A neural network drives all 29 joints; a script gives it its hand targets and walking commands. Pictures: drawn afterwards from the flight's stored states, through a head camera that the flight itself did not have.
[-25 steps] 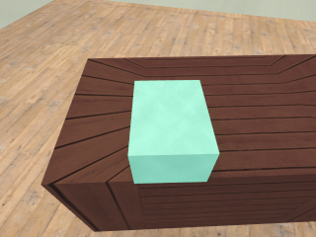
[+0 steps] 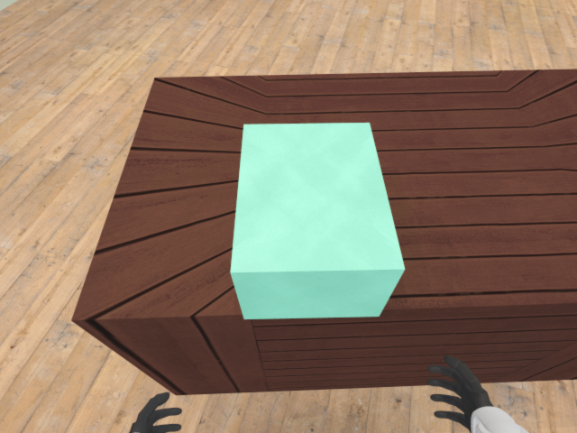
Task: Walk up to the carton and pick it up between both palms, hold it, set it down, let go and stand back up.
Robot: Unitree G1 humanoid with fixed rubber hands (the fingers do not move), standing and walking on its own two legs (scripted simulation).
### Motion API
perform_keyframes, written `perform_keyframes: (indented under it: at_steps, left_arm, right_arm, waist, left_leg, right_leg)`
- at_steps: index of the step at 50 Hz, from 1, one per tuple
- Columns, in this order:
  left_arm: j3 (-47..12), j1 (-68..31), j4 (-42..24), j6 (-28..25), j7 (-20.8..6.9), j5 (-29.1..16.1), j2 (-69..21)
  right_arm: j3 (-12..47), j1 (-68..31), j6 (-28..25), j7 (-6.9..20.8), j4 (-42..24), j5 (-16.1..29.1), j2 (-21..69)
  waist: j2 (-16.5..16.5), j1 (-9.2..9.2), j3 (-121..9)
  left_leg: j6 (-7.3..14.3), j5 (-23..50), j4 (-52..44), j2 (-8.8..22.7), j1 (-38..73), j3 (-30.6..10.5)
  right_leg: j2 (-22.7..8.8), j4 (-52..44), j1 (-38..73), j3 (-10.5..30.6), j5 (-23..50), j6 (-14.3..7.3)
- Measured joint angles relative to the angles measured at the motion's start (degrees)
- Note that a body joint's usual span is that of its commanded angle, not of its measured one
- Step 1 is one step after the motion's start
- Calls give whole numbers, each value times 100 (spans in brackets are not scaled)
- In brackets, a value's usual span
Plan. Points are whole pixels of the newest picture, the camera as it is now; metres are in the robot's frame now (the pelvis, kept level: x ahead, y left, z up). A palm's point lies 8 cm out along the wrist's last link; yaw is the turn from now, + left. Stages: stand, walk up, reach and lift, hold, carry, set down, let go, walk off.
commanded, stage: reach and lift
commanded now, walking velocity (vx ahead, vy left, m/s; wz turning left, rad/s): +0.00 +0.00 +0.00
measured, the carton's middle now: (309, 217) +0.45 -0.02 -0.02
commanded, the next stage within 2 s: none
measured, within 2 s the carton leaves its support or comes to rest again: neither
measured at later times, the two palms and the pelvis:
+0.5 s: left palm (140, 424) +0.16 +0.23 -0.07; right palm (485, 398) +0.17 -0.23 -0.05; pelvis +0.02 -0.01 +0.01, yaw +1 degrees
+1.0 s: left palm (140, 422) +0.16 +0.22 -0.05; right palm (492, 412) +0.15 -0.22 -0.03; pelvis +0.01 +0.00 +0.01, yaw -1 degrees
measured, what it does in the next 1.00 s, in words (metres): stands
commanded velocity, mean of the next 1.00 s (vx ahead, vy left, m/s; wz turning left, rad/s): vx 0.00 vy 0.00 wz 0.00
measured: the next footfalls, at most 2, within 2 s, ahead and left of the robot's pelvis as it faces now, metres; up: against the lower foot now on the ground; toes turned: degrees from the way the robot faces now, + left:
none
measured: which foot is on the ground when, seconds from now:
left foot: down 0.00-1.00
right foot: down 0.00-1.00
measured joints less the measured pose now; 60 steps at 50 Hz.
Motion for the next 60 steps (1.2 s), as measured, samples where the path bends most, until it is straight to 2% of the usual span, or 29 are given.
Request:
perform_keyframes:
  at_steps: [3, 8, 12, 18, 26, 30, 34, 39, 44, 52, 60]
  left_arm:
    - [-37, -2, 176, -484, 98, -292, 146]
    - [-27, -257, 316, -1091, 119, -569, 233]
    - [-37, -371, 385, -1245, 16, -540, 196]
    - [7, -136, 357, -1417, -87, -396, 172]
    - [-74, 371, 114, -2099, -2, -563, 186]
    - [-173, 403, 227, -2506, 44, -671, 209]
    - [-303, 619, 58, -2856, 155, -743, 150]
    - [-425, 586, 189, -3089, 260, -799, 95]
    - [-521, 772, 12, -3370, 477, -881, 58]
    - [-748, 889, -97, -3786, 656, -1179, 102]
    - [-808, 865, -35, -4327, 686, -1287, 84]
  right_arm:
    - [-75, 138, -215, 12, -108, -157, 82]
    - [66, 294, -583, -98, -123, 51, 148]
    - [261, 389, -762, -238, -54, 160, 133]
    - [376, 641, -916, -410, -365, 236, 87]
    - [247, 846, -1342, -286, -412, 77, 86]
    - [183, 882, -1603, -218, -276, 21, 140]
    - [94, 1025, -1897, -141, -301, 17, 162]
    - [49, 1218, -1942, -107, -408, 111, 148]
    - [28, 1407, -2102, 16, -564, 234, 122]
    - [-73, 1353, -2327, 110, -827, 377, 85]
    - [-33, 1266, -2610, 88, -806, 610, -30]
  waist:
    - [-49, -22, -102]
    - [-96, -35, -268]
    - [-94, -24, -260]
    - [-107, 54, -187]
    - [-96, 184, -304]
    - [-113, 166, -296]
    - [-92, 121, -359]
    - [-111, 169, -288]
    - [-81, 201, -356]
    - [-57, 227, -365]
    - [1, 286, -456]
  left_leg:
    - [-36, 37, -48, 11, -161, -14]
    - [-107, 100, -232, 57, -92, -66]
    - [-136, 197, -544, 64, 283, -89]
    - [-140, 314, -869, 56, 678, -95]
    - [-111, 440, -1076, 31, 733, -67]
    - [-86, 476, -1124, 0, 811, -77]
    - [-71, 489, -1181, -4, 907, -5]
    - [-21, 490, -1200, -35, 1002, 82]
    - [-6, 483, -1204, -47, 987, 132]
    - [23, 413, -1077, -77, 899, 118]
    - [31, 324, -983, -70, 905, 117]
  right_leg:
    - [11, 30, -192, -16, -12, -25]
    - [62, -155, -111, -69, 33, -91]
    - [75, -463, 273, -98, 120, -108]
    - [73, -776, 669, -112, 218, -115]
    - [52, -1026, 739, -88, 378, -92]
    - [23, -1078, 826, -99, 405, -80]
    - [19, -1163, 906, -28, 465, -59]
    - [-9, -1107, 938, 57, 450, -22]
    - [-22, -1153, 925, 107, 486, -6]
    - [-55, -1062, 864, 95, 424, 9]
    - [-51, -1020, 892, 95, 368, 33]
